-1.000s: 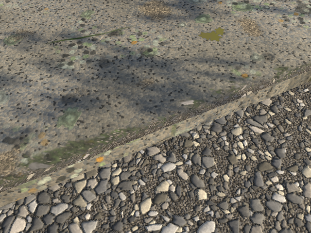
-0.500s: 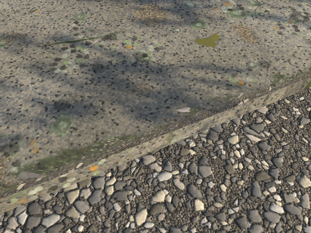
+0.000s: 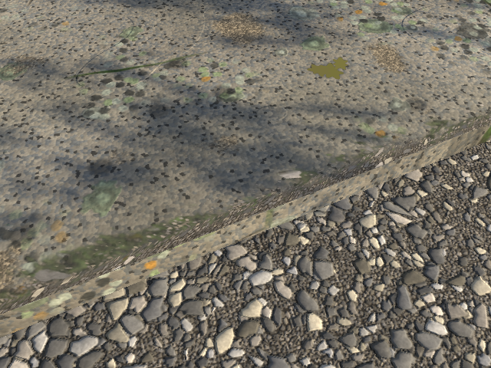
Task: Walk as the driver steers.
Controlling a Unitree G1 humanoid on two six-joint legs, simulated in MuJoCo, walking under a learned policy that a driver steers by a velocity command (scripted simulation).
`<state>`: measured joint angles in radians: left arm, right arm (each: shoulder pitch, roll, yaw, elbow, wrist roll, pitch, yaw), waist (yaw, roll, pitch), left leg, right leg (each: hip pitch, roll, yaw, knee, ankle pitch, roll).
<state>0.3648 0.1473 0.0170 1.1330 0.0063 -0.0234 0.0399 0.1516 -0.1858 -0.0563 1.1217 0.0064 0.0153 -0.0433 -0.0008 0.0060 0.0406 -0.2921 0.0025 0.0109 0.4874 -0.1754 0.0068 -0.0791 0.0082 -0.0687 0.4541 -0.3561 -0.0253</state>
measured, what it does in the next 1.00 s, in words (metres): walks ahead: left foot, then right foot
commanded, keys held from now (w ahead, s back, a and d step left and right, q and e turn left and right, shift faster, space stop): no key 0.20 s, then w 0.80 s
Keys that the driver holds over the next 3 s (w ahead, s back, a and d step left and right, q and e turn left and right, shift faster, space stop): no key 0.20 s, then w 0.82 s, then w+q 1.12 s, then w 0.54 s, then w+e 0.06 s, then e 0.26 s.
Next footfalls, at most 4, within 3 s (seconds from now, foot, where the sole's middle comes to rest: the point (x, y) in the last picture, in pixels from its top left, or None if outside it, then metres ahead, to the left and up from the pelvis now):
0.52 left None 0.17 0.15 -0.77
1.00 right None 0.48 -0.05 -0.77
1.58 left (209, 299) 0.71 0.14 -0.77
2.06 right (209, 182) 1.07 0.15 -0.67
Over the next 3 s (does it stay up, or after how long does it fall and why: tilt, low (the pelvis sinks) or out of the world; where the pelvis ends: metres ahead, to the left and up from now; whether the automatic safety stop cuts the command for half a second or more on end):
stays up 1.22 0.47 0.11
